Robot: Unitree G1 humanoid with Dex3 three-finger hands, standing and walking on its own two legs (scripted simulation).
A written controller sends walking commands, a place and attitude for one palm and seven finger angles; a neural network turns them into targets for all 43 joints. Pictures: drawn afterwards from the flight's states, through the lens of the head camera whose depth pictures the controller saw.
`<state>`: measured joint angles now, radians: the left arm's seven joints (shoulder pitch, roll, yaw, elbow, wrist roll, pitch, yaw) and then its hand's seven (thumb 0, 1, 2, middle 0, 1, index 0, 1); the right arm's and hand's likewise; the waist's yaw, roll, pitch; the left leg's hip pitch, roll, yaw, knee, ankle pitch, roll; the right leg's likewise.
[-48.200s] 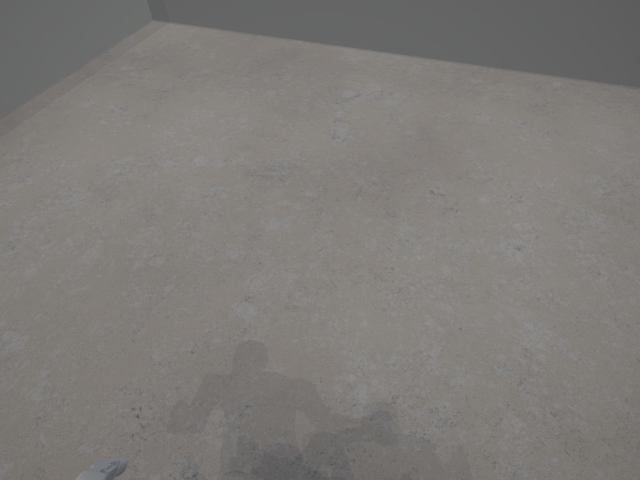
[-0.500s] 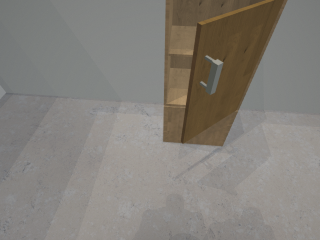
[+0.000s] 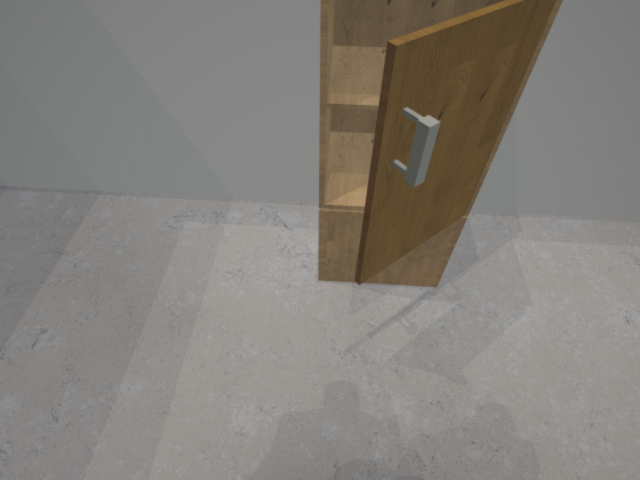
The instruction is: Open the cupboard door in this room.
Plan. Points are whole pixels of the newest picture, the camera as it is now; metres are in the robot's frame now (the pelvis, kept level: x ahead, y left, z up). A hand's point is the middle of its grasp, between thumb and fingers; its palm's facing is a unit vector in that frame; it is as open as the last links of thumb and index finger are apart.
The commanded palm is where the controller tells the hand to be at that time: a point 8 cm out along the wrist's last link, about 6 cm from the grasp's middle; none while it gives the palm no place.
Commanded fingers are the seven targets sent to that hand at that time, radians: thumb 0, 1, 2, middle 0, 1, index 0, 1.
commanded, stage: walk to a spot facing it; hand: left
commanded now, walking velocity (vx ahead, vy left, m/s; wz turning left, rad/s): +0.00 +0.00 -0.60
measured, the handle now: (411, 146) +0.62 -0.11 +0.07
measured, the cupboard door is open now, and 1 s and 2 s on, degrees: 41 41 41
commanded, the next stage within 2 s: none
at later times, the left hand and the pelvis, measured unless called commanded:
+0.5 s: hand out of the picture +0.07 +0.16 -0.16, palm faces -0.18 -0.94 -0.28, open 7.4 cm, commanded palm none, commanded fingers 0.00 0.90 0.90 -0.20 -0.30 -0.20 -0.30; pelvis -0.01 -0.03 +0.00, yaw -16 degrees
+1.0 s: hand (250, 443) +0.20 +0.12 -0.17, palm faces -0.51 -0.81 -0.27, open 7.4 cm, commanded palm none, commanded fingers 0.00 0.90 0.90 -0.20 -0.30 -0.20 -0.30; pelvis -0.01 -0.01 -0.02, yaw -33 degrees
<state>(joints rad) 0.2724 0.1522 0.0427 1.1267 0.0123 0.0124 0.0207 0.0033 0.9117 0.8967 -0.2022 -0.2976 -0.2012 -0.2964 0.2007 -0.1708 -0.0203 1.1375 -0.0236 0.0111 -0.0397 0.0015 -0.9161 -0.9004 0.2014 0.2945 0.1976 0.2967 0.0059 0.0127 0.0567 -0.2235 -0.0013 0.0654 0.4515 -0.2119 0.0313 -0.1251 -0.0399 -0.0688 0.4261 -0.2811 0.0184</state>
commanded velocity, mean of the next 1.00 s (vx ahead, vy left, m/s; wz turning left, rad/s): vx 0.00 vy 0.00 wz -0.60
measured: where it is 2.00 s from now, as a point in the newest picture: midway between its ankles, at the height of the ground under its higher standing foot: outside the picture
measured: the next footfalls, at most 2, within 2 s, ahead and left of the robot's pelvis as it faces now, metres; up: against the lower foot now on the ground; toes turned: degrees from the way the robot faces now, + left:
left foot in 0.70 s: +0.08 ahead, +0.12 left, +0.00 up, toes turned -23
right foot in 0.98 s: -0.03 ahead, -0.13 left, +0.00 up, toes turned -36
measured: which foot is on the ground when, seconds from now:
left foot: down 0.00-0.26, up 0.28-0.68, down 0.70-0.98, up 1.00-1.00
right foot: down 0.00-0.68, up 0.70-0.96, down 0.98-1.00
